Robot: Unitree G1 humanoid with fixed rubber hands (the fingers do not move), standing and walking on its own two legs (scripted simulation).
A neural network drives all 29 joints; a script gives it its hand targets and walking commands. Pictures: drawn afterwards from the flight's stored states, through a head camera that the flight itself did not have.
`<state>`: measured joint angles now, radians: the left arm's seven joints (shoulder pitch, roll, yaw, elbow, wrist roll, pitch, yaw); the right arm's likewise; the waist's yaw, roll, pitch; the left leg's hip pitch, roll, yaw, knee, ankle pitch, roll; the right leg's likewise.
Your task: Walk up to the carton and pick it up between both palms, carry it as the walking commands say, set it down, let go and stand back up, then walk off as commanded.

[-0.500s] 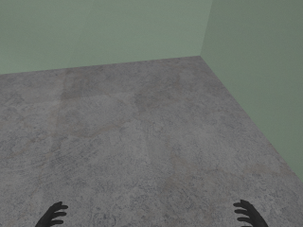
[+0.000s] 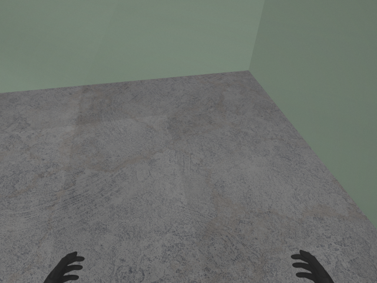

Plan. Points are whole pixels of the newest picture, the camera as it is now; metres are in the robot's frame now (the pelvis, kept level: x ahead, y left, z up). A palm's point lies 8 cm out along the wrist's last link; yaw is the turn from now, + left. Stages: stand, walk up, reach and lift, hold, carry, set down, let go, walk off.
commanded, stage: walk up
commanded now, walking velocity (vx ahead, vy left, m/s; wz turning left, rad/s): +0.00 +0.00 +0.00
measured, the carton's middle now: out of the picture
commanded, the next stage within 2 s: none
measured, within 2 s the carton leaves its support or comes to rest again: neither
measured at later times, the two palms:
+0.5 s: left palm out of the picture +0.04 +0.34 -0.09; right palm out of the picture +0.12 -0.21 -0.06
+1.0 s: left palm out of the picture -0.14 +0.28 -0.07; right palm out of the picture +0.09 -0.19 -0.08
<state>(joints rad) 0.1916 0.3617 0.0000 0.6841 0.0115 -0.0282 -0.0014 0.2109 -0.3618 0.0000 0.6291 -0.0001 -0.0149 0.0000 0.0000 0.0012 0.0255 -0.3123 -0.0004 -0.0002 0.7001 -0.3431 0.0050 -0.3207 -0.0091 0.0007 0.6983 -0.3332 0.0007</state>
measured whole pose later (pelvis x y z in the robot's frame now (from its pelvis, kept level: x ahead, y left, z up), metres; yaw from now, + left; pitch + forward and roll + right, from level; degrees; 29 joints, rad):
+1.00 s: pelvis -0.13 -0.01 +0.02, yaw +28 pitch -2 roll +1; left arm 0.17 0.29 0.00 0.69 0.01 0.08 0.02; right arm 0.25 -0.32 0.00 0.63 0.00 0.10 0.03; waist 0.00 0.01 0.08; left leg -0.47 0.03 -0.07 1.07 -0.34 -0.08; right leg -0.25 -0.12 -0.19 0.52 -0.23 0.01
